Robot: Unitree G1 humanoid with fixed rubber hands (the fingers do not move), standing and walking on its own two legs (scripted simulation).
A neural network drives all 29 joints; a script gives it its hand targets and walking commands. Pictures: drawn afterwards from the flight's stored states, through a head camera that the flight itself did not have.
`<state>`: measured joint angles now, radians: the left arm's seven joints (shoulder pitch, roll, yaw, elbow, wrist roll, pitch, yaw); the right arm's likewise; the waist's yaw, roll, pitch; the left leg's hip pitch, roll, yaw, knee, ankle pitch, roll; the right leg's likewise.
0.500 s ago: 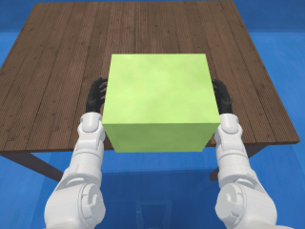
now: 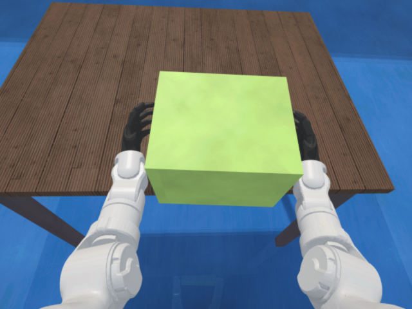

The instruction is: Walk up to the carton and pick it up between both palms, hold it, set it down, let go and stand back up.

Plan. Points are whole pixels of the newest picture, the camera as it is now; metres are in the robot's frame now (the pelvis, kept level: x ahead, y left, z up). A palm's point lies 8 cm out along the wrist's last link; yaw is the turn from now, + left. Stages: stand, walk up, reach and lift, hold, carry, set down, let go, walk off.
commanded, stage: reach and lift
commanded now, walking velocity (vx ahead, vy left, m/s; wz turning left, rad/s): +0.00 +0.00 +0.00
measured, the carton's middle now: (219, 143) +0.45 -0.05 +0.04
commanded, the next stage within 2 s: none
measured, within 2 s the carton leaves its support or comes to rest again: neither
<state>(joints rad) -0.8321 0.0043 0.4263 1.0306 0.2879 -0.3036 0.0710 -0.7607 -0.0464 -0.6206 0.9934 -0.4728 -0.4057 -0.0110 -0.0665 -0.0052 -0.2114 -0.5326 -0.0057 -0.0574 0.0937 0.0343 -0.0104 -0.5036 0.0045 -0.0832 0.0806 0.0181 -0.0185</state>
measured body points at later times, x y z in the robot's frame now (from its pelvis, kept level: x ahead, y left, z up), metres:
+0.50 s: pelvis +0.00 -0.01 +0.01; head +0.05 +0.00 +0.45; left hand +0.44 +0.13 +0.10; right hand +0.41 -0.21 +0.10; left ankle +0.01 +0.12 -0.75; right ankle +0.00 -0.11 -0.75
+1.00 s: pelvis +0.00 -0.01 +0.01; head +0.00 +0.02 +0.46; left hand +0.41 +0.15 +0.12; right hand +0.38 -0.20 +0.11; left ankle +0.01 +0.12 -0.75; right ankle +0.00 -0.11 -0.75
